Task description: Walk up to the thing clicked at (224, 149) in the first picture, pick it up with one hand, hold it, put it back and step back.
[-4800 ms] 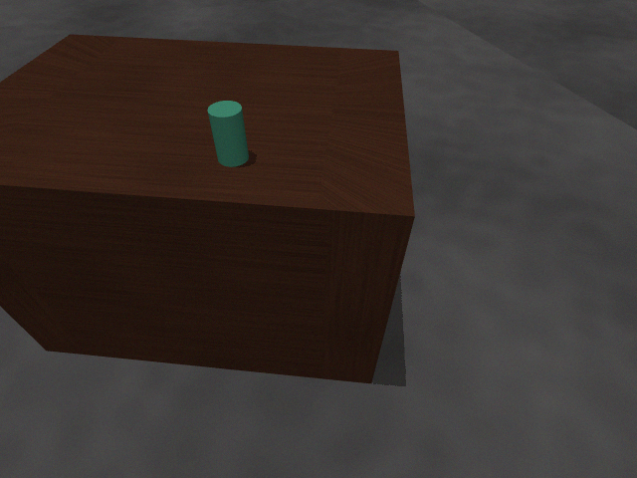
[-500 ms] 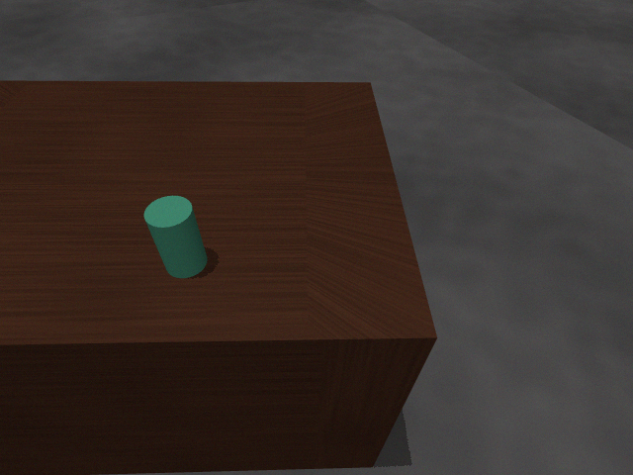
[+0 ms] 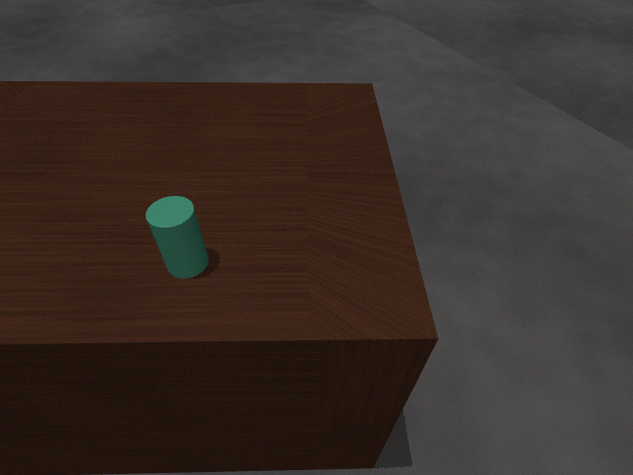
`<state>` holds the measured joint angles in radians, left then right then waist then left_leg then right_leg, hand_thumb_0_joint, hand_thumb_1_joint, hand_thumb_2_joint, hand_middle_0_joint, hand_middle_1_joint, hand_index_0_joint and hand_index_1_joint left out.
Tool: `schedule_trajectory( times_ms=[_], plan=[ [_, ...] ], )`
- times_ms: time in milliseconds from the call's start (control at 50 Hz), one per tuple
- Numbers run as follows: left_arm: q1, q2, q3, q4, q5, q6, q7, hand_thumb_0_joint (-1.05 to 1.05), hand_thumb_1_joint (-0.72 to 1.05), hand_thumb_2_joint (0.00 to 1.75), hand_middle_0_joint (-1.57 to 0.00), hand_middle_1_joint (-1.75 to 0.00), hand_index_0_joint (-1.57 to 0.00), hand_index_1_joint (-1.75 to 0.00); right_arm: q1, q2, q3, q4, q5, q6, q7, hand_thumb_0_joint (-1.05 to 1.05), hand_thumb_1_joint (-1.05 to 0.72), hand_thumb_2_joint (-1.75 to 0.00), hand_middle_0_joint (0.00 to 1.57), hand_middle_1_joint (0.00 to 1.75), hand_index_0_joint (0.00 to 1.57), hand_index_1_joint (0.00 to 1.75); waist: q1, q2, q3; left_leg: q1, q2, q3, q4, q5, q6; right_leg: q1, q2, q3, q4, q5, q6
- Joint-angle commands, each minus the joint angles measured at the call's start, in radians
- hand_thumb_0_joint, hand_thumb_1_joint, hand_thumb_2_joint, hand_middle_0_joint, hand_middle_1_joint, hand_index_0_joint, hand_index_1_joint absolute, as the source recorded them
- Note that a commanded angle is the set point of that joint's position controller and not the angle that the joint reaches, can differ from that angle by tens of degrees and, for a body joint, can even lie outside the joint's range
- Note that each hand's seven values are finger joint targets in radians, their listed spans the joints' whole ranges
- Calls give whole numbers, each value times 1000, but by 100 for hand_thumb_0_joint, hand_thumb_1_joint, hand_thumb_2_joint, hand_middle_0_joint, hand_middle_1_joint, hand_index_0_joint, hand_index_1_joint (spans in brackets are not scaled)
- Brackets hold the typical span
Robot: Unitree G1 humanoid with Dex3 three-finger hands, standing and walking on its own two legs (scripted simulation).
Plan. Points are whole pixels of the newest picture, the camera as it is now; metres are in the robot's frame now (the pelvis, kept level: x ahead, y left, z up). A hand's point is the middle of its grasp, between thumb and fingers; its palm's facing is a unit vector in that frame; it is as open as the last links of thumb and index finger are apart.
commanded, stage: stand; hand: left
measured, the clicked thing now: (179, 238) +0.48 +0.22 +0.03
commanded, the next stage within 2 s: rise first in 0.82 s
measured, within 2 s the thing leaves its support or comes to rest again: neither
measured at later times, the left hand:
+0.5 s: hand out of the picture +0.07 +0.26 -0.16, palm faces -0.03 -0.94 -0.35, open 7.4 cm
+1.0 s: hand out of the picture +0.09 +0.25 -0.15, palm faces +0.02 -0.94 -0.33, open 7.8 cm
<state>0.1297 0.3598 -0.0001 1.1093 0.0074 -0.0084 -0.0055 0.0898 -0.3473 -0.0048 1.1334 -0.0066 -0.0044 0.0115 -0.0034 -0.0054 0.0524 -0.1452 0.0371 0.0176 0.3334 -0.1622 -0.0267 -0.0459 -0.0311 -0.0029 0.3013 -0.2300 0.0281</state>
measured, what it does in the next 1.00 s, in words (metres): stands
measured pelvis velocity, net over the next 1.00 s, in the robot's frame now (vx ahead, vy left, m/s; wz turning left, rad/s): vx -0.01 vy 0.00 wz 0.00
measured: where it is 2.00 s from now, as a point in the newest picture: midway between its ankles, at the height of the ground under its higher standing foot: outside the picture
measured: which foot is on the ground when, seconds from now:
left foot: down 0.00-1.00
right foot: down 0.00-1.00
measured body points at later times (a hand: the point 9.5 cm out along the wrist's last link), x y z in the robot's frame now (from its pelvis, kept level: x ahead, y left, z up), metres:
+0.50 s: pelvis +0.00 +0.00 +0.00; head +0.01 +0.00 +0.45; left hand +0.07 +0.30 -0.13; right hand +0.08 -0.30 -0.13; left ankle +0.01 +0.14 -0.75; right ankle -0.04 -0.14 -0.75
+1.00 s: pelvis -0.01 +0.00 +0.00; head +0.02 +0.00 +0.45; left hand +0.08 +0.29 -0.13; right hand +0.09 -0.30 -0.13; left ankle +0.01 +0.14 -0.75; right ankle -0.04 -0.14 -0.75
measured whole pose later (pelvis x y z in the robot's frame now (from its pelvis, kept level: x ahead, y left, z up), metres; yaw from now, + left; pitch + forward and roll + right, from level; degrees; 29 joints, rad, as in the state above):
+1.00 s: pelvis -0.01 +0.00 +0.00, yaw +0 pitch -1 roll +0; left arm 0.14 0.34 0.00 1.00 -0.05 -0.03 0.02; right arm 0.11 -0.34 -0.01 1.03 0.06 -0.04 -0.02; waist -0.01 0.00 0.07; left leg -0.19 0.04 0.02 0.39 -0.18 -0.03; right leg -0.10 -0.03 0.00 0.36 -0.25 0.03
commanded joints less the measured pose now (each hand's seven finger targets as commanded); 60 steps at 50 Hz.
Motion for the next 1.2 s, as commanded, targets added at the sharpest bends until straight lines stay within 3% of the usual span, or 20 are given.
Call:
schedule_trajectory(
  times_ms=[0, 380, 500, 560, 640, 700, 880, 900, 920, 940, 960, 980, 1000, 1040, 1060, 1080, 1100, 1120, 1140, 1180],
  plan=[
    [-25, 214, 45, -55, 2, -20, 17, 0, 90, 90, -20, -30, -20, -30, -39, -209, -40, -56, -1, -25, -17, 0, -90, -90, 20, 30, 20, 30, -1, 9, -88, 87, 104, -74, -26, 206, 42, -51, -110, 62, -39, 186, -44],
    [-26, 214, 44, -59, 1, -19, 17, 0, 90, 90, -20, -30, -20, -30, -23, -208, -36, -57, -1, -25, -19, 0, -90, -90, 20, 30, 20, 30, -1, 9, -96, 87, 104, -72, -23, 249, 38, -39, -111, 61, -30, 231, -42],
    [-20, 209, 42, -56, 3, -18, 18, 0, 90, 90, -20, -30, -20, -30, -26, -213, -39, -57, -1, -22, -18, 0, -90, -90, 20, 30, 20, 30, 1, 0, -69, 71, 100, -72, -32, 194, 40, -54, -107, 59, -44, 178, -40],
    [-21, 214, 45, -57, 2, -20, 18, 0, 90, 90, -20, -30, -20, -30, -19, -214, -40, -57, 0, -24, -18, 0, -90, -90, 20, 30, 20, 30, -1, -1, -83, 87, 101, -71, -27, 227, 41, -49, -111, 63, -36, 216, -42],
    [-17, 210, 44, -57, 2, -18, 17, 0, 90, 90, -20, -30, -20, -30, -31, -216, -40, -58, -2, -24, -17, 0, -90, -90, 20, 30, 20, 30, 4, 4, -56, 74, 100, -75, -37, 176, 38, -71, -105, 62, -50, 160, -41],
    [-13, 212, 44, -59, 5, -22, 18, 0, 90, 90, -20, -30, -20, -30, -21, -212, -42, -61, -2, -22, -17, 0, -90, -90, 20, 30, 20, 30, 0, -14, -96, 97, 103, -72, -13, 232, 43, -48, -111, 59, -41, 233, -40],
    [-14, 212, 43, -62, 5, -21, 19, 0, 90, 90, -20, -30, -20, -30, -22, -214, -41, -59, 0, -20, -18, 0, -90, -90, 20, 30, 20, 30, -2, 11, -87, 94, 103, -71, -22, 192, 40, -55, -109, 65, -48, 191, -43],
    [-7, 207, 40, -60, 4, -22, 18, 0, 82, 82, -12, -22, -12, -22, -28, -212, -39, -59, 1, -21, -17, 0, -82, -82, 12, 22, 12, 22, 1, 15, -80, 92, 104, -75, -20, 207, 42, -59, -108, 62, -50, 203, -41],
    [-358, 5, 11, -411, -72, -99, 22, 0, 74, 74, -4, -14, -4, -14, -379, -33, -13, -410, 98, -137, -31, 0, -74, -74, 5, 14, 5, 14, -38, 81, -94, -42, -37, 40, 68, 97, 21, -205, 15, -18, 53, 151, -29],
    [-349, 96, 30, -453, -108, -137, 48, 0, 66, 66, -7, -6, -4, -8, -311, -75, -14, -418, 110, -154, -47, 0, -66, -66, 4, 6, 5, 6, 14, 17, -131, 12, -25, 30, 19, 36, 19, -124, 19, -30, 32, 80, -33],
    [-225, 139, 52, -353, -105, -132, 61, 0, 58, 58, -8, -6, -6, -9, -206, -160, -49, -347, 108, -144, -64, 0, -58, -58, 5, 5, 5, 5, -11, 21, -75, -7, -16, 30, 12, -10, 20, -161, 28, -27, 36, 43, -35],
    [-178, 167, 84, -301, -103, -123, 72, 0, 50, 50, -9, -7, -8, -9, -151, -182, -83, -273, 104, -128, -76, 0, -50, -50, 5, 5, 5, 5, -15, 27, -65, -53, -21, 34, 40, -5, 17, -203, 32, -33, 54, 47, -38],
    [-165, 223, 149, -304, -97, -114, 84, 0, 42, 42, -8, -7, -7, -8, -146, -236, -143, -268, 97, -126, -88, 0, -42, -42, 5, 5, 5, 5, -3, 10, -123, -46, -13, 31, 64, 27, 17, -191, 36, -36, 80, 75, -38],
    [-137, 186, 162, -269, -75, -122, 90, 0, 26, 26, -8, -7, -8, -7, -143, -141, -124, -258, 75, -127, -88, 0, -26, -26, 5, 5, 5, 5, 10, 21, -212, -36, -19, 33, 95, 89, 22, -174, 29, -27, 103, 141, -33],
    [-144, 183, 187, -328, -59, -125, 88, 0, 18, 22, -8, -7, -8, -7, -105, -131, -147, -280, 62, -124, -85, 0, -18, -21, 5, 5, 5, 5, 3, 21, -239, -21, -19, 30, 93, 116, 27, -175, 32, -28, 104, 164, -34],
    [-46, 187, 220, -354, -45, -124, 86, 0, 11, 20, -7, -7, -8, -6, -2, -136, -183, -299, 52, -116, -84, 0, -11, -20, 5, 5, 5, 5, 3, 49, -275, 15, -25, 38, 93, 163, 26, -155, 29, -26, 99, 208, -33],
    [57, 154, 210, -287, -43, -109, 86, 0, 7, 17, -6, -7, -8, -5, 78, -126, -181, -242, 48, -100, -84, 0, -3, -18, 5, 5, 5, 5, 6, 23, -239, 12, -30, 44, 91, 193, 27, -156, 30, -30, 91, 239, -26],
    [66, 163, 220, -344, -42, -107, 86, 0, -1, 14, -6, -6, -8, -5, 62, -115, -173, -282, 50, -99, -81, 0, 5, -15, 5, 5, 5, 5, 27, 24, -252, 24, -33, 45, 84, 231, 25, -135, 30, -34, 91, 269, -23],
    [50, 171, 233, -443, -40, -111, 88, 0, -5, 12, -6, -6, -7, -5, 56, -132, -190, -377, 51, -101, -79, 0, 9, -14, 5, 5, 5, 5, 22, 30, -294, 46, -31, 46, 82, 258, 21, -115, 34, -36, 92, 286, -23],
    [107, 120, 216, -475, -47, -97, 80, 0, -13, 10, -5, -6, -7, -4, 98, -73, -159, -380, 55, -79, -69, 0, 18, -12, 5, 5, 5, 5, 24, 56, -230, 32, -34, 54, 68, 247, 20, -136, 32, -39, 79, 268, -25]
  ],
)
